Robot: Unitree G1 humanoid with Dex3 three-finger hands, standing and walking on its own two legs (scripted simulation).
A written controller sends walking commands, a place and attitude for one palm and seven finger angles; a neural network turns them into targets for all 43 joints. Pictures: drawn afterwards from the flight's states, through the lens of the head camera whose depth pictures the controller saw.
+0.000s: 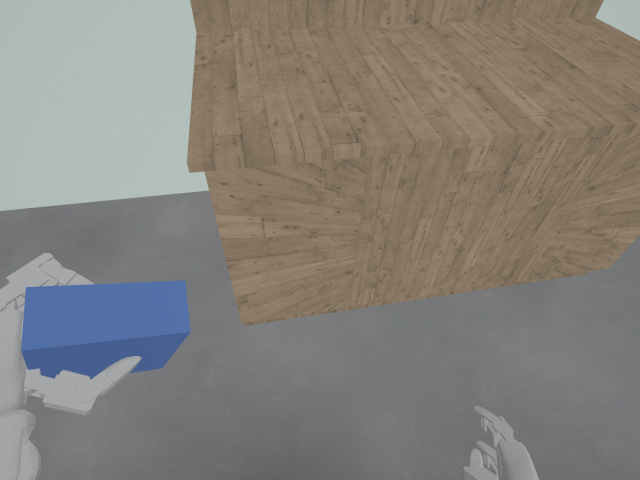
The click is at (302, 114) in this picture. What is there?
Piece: table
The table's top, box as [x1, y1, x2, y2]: [187, 18, 639, 172]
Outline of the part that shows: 639,41 596,18 196,33 187,165 189,172 639,131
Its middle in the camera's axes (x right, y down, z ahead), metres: +0.38 -0.49 +1.13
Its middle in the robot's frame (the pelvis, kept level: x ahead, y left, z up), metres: +1.19 -0.31 -0.01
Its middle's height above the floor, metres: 0.77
